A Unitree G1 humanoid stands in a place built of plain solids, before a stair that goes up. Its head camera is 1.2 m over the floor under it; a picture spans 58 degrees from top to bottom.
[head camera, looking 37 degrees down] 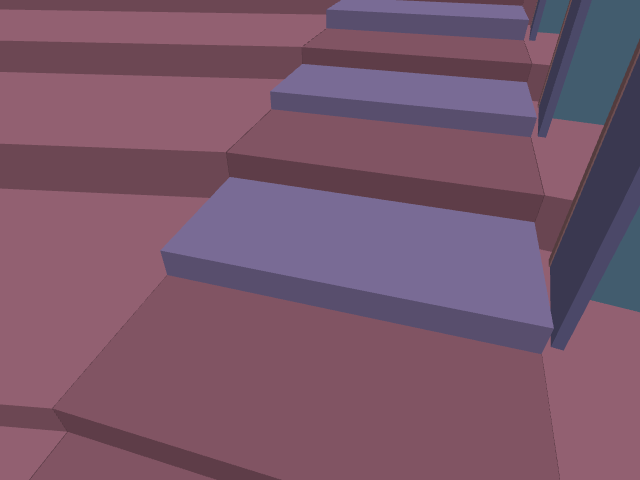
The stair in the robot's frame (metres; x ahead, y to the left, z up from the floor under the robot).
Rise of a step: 0.11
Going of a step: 0.55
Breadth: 1.31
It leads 16 degrees to the right of straight ahead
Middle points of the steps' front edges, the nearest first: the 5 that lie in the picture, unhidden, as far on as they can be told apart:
1.03 -0.05 0.24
1.57 -0.21 0.36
2.09 -0.36 0.46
2.62 -0.52 0.56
3.13 -0.67 0.68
